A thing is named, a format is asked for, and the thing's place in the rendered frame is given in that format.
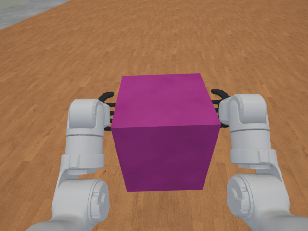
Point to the carton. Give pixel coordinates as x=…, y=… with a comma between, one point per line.
x=165, y=129

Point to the left robot forearm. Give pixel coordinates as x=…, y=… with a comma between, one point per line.
x=87, y=119

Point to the robot right hand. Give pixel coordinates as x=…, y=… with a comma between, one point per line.
x=223, y=95

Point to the right robot forearm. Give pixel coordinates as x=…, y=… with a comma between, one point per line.
x=247, y=118

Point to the robot left upper arm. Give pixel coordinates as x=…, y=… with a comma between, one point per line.
x=79, y=205

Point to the robot left hand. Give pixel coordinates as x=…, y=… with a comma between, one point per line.
x=102, y=99

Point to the robot right upper arm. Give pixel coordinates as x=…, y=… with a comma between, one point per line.
x=262, y=202

